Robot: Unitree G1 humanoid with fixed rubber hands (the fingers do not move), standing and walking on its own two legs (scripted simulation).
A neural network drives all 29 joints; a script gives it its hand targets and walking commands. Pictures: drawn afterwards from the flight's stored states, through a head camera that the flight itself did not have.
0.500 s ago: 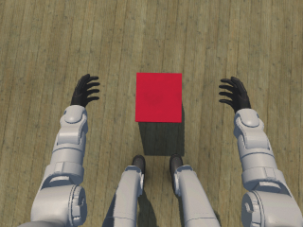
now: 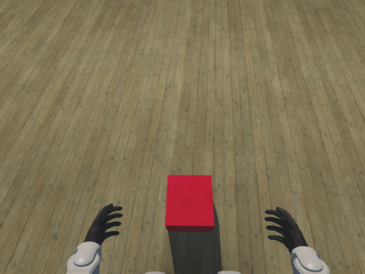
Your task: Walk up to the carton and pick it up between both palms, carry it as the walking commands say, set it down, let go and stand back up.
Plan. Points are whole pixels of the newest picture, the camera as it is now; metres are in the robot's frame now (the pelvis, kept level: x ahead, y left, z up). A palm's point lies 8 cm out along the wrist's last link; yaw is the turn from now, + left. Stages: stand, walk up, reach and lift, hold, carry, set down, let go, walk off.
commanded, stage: let go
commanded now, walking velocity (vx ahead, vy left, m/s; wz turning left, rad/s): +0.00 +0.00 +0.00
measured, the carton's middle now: (189, 203) +0.42 +0.00 -0.69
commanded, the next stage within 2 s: stand in 0.50 s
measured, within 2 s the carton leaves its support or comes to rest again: neither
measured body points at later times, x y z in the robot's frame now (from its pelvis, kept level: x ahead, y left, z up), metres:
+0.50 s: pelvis +0.01 +0.01 +0.00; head +0.02 +0.01 +0.45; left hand +0.17 +0.24 -0.08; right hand +0.17 -0.22 -0.08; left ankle -0.03 +0.11 -0.74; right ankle -0.02 -0.11 -0.74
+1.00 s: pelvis +0.01 +0.01 +0.01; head +0.02 +0.01 +0.46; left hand +0.11 +0.29 -0.11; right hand +0.12 -0.29 -0.11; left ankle -0.03 +0.11 -0.74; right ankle -0.02 -0.11 -0.74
